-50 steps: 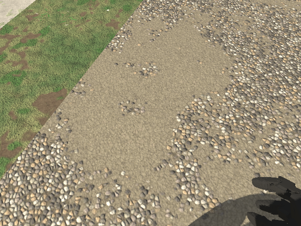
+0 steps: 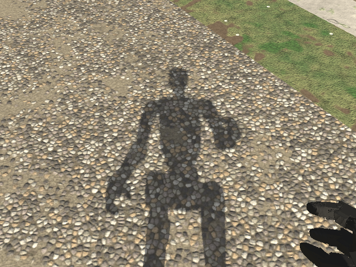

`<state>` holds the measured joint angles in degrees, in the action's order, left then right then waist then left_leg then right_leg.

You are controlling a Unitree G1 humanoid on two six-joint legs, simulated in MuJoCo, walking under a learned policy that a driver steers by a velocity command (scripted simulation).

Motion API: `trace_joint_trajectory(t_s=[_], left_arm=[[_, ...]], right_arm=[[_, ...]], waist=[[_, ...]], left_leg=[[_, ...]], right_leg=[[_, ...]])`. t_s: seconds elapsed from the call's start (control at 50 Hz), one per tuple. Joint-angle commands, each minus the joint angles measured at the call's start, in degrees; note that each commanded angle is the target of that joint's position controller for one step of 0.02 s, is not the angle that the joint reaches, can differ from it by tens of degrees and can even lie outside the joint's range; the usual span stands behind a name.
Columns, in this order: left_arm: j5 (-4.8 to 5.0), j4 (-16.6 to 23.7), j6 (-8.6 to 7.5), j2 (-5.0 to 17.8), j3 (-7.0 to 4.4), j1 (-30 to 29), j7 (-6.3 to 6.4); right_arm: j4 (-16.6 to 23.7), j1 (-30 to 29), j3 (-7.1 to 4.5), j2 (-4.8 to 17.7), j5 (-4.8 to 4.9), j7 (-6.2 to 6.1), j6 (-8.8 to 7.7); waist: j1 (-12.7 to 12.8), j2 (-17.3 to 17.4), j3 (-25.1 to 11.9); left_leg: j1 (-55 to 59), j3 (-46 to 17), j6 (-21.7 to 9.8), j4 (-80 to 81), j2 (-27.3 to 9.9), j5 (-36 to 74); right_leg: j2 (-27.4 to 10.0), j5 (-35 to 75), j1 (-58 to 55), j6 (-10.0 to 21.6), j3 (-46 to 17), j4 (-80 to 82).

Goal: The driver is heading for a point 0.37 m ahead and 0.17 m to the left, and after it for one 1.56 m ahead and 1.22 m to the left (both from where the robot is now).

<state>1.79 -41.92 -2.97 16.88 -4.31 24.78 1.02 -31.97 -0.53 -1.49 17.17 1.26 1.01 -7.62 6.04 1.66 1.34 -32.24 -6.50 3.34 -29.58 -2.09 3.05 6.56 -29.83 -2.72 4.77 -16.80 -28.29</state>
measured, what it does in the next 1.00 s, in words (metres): walks ahead, turning left: left foot, then right foot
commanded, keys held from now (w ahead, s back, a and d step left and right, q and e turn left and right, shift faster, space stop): w+shift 0.38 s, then w+q+shift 0.62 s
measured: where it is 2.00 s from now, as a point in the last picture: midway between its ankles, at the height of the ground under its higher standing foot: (143, 66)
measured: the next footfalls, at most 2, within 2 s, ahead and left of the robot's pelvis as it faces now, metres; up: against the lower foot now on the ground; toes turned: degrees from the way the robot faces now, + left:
left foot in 0.02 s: +0.22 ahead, +0.17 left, +0.00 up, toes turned -6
right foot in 0.50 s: +0.65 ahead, -0.15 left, +0.00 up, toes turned -3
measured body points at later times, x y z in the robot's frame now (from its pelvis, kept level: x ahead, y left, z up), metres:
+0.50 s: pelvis +0.43 +0.00 -0.01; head +0.46 -0.01 +0.44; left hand +0.75 +0.15 -0.03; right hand +0.31 -0.24 -0.14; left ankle +0.19 +0.17 -0.71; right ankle +0.61 -0.14 -0.71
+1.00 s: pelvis +0.88 +0.02 -0.03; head +0.88 +0.04 +0.42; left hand +0.85 +0.30 -0.16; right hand +1.13 -0.19 -0.10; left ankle +1.01 +0.10 -0.72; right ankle +0.64 -0.16 -0.65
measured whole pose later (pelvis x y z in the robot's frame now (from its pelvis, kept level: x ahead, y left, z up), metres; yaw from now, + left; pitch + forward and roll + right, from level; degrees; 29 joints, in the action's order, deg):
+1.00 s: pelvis +0.88 +0.02 -0.03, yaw +19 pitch -2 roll -3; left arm 0.1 -48.3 -3.7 16.3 -3.2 18.8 0.2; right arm -37.4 9.2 -3.4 17.9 2.9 3.5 -1.0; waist -1.2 0.6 3.0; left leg -32.6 6.8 -9.8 -44.9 1.1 -12.8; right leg -2.6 -23.9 -9.6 -2.1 13.8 -48.0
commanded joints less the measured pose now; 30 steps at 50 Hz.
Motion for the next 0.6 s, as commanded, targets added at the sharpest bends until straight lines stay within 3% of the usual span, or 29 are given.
trace_joint_trajectory(t_s=[0.02, 0.04, 0.06, 0.08, 0.1, 0.12, 0.14, 0.16, 0.2, 0.22, 0.26, 0.32, 0.4, 0.42, 0.46, 0.48, 0.5, 0.52, 0.54, 0.56, 0.58, 0.6], left_arm=[[-2.66, 3.39, 0.16, 5.64, -0.67, -4.9, -0.91], [-0.97, 3.73, -0.58, -3.43, 1.47, 7.23, -1.29], [2.39, 3.47, -1.25, -1.59, 2.57, 8.99, -1.25], [2.52, 4.15, -1.13, 3.74, 1.63, -0.71, -1.01], [1.23, 5.67, -1.45, 5.3, 1.44, -8.55, -1.08], [-0.26, 7.22, -1.98, 4.66, 1.59, -13.88, -1.17], [-0.58, 7.87, -2.17, 3.54, 1.59, -14.75, -1.49], [-0.22, 7.54, -1.88, 2.76, 1.62, -14.2, -1.79], [0.08, 7.13, -1.33, 1.2, 2.07, -13.38, -2.16], [-0.32, 7.65, -1.34, 0.64, 2.42, -14.82, -2.32], [-0.91, 8.79, -1.69, 0.45, 2.88, -18.33, -2.5], [-1.31, 11.04, -2.4, 0.55, 3.34, -26.29, -3.34], [-0.55, 13.61, -3.47, 0.34, 3.24, -34.72, -4.85], [-0.49, 14.19, -3.77, 0.91, 2.87, -35.32, -5.11], [-0.38, 14.12, -3.87, 4.39, 1.19, -30.68, -4.7], [0.0, 12.68, -3.54, 7.13, -0.22, -22.63, -3.95], [0.28, 9.77, -2.82, 9.17, -1.47, -10.03, -2.87], [-0.48, 6.67, -1.89, 14.4, -2.75, 3.2, -1.39], [-2.56, 5.67, -2.59, 16.37, -2.51, 3.36, -2.48], [-2.15, 4.84, -2.85, 10.03, -1.47, 2.81, -2.45], [-1.63, 3.53, -3.15, 7.08, -0.71, -0.28, -2.21], [-1.96, 2.67, -3.5, 5.97, -0.43, -3.19, -2.26]], right_arm=[[-1.55, 22.88, -5.2, 10.57, 0.57, -0.81, -0.09], [-3.88, 29.41, -5.81, 15.73, -1.71, -0.61, 0.09], [-5.76, 31.28, -5.72, 14.62, -1.59, 0.82, 0.05], [-4.65, 26.92, -4.56, 8.81, -0.91, 0.42, 0.5], [-5.36, 24.43, -4.12, 7.39, -1.44, 0.1, 1.14], [-6.14, 23.5, -3.92, 7.26, -2.14, 0.2, 1.25], [-6.88, 21.87, -3.4, 5.92, -2.53, 0.25, 0.96], [-7.7, 20.83, -2.5, 3.38, -2.38, 0.48, 0.79], [-9.17, 21.11, -1.69, 1.35, -1.03, 0.86, 0.62], [-9.72, 21.61, -1.78, 2.18, -0.61, 0.78, 0.53], [-10.49, 22.68, -2.29, 4.85, -0.79, 0.29, 0.36], [-12.15, 25.56, -1.99, 5.33, -0.28, -0.42, 0.29], [-15.35, 31.66, -1.41, 5.82, 0.47, -0.94, 1.22], [-15.8, 32.0, -1.35, 6.36, 0.52, -1.04, 1.72], [-16.56, 32.18, -1.71, 8.86, -0.24, -1.37, 2.53], [-16.91, 31.44, -1.97, 10.42, -0.99, -1.47, 3.17], [-16.44, 28.84, -1.93, 11.1, -1.55, -1.65, 3.61], [-13.88, 29.49, -0.44, 5.51, -3.57, -1.87, 3.19], [-12.96, 39.39, 1.82, -4.03, 0.01, -1.4, 1.66], [-12.53, 31.29, 0.02, 3.0, 2.86, -1.61, 1.02], [-10.35, 23.46, -0.86, 4.72, 3.52, -1.86, 1.01], [-9.68, 20.03, -0.74, 3.88, 2.28, -1.95, 1.12]], waist=[[-16.37, -8.0, -12.64], [-10.66, 16.36, -22.84], [-10.75, 28.03, -24.22], [-13.06, 16.34, -13.17], [-13.44, 5.85, -6.69], [-12.71, 0.15, -2.8], [-10.25, 1.06, -1.22], [-8.33, 2.88, -0.51], [-6.37, 3.9, 1.01], [-6.08, 2.82, 2.7], [-6.2, 0.75, 4.96], [-8.56, 0.08, 7.0], [-11.13, 0.15, 8.77], [-10.49, 1.15, 8.32], [-6.45, 6.09, 2.67], [-1.44, 8.62, -2.72], [6.11, 9.03, -8.86], [8.52, -0.58, -20.19], [0.63, -21.12, -32.72], [3.21, -18.37, -24.52], [3.34, -14.03, -13.07], [1.27, -6.62, -8.13]], left_leg=[[37.61, 2.22, -3.89, -7.02, -1.68, -10.87], [58.01, -26.03, -13.41, -0.44, -14.84, -30.66], [59.77, -51.9, -17.11, 14.32, -21.17, -55.62], [52.23, -46.84, -15.25, 16.55, -19.34, -56.16], [44.19, -36.74, -13.95, 15.53, -16.51, -45.41], [37.03, -28.95, -13.69, 14.78, -13.89, -35.58], [32.05, -23.59, -13.74, 14.88, -11.97, -30.35], [29.1, -19.64, -13.33, 16.08, -10.15, -27.76], [26.54, -16.47, -14.36, 18.03, -9.86, -24.8], [25.81, -15.54, -15.29, 19.34, -10.53, -23.28], [25.88, -13.18, -16.36, 21.87, -11.56, -19.51], [23.32, -3.57, -14.35, 26.0, -9.09, -10.22], [27.46, 1.9, -12.97, 28.41, -9.54, -1.67], [30.02, 2.05, -12.69, 26.39, -10.06, 5.62], [35.35, 1.45, -11.49, 17.19, -11.64, 30.12], [35.47, 1.7, -10.77, 7.36, -11.42, 40.37], [25.96, 3.15, -8.79, -7.73, -9.47, 38.68], [9.6, 2.56, -7.4, -29.56, -5.16, 12.22], [-4.5, -2.74, -6.63, -47.14, 2.8, -29.84], [-10.74, -3.34, -7.23, -52.83, 0.39, -27.41], [-15.92, -0.92, -7.0, -53.96, -1.59, -23.59], [-14.03, -0.46, -7.05, -51.58, -4.31, -19.91]], right_leg=[[-8.64, 41.32, 17.07, 2.63, -1.8, -21.29], [-0.91, 11.22, 35.11, -0.75, 2.94, -46.76], [-1.69, 2.14, 46.66, -1.14, 4.89, -56.67], [-4.96, 6.7, 51.22, -0.62, 7.04, -58.31], [-6.59, 9.4, 50.63, -0.45, 8.76, -56.25], [-8.01, 10.12, 48.93, -0.12, 9.22, -52.7], [-9.9, 11.45, 46.48, 0.31, 8.48, -48.38], [-10.99, 11.78, 44.02, 0.6, 8.55, -45.23], [-12.32, 11.19, 44.29, 0.61, 9.44, -40.57], [-12.96, 13.04, 46.73, 0.24, 9.85, -38.38], [-13.87, 20.25, 51.27, -0.92, 10.49, -32.96], [-13.08, 32.59, 46.61, -2.08, 14.61, -20.43], [-9.61, 38.74, 37.71, -1.83, 17.65, -6.98], [-8.29, 36.76, 36.01, -1.66, 18.03, -4.73], [-5.07, 30.36, 27.71, -0.65, 18.73, -4.16], [-3.66, 26.64, 18.19, 0.44, 19.02, -4.69], [-5.74, 25.15, 1.2, 1.0, 17.92, -6.02], [-20.09, 16.12, -20.73, 1.98, 1.96, -10.53], [-30.89, -14.78, -31.24, 9.48, -28.68, 4.07], [-28.6, -19.01, -24.64, 7.04, -31.24, 12.88], [-27.63, -10.37, -16.77, 5.45, -20.54, 12.36], [-26.29, 1.33, -7.44, 4.95, -12.28, 12.44]])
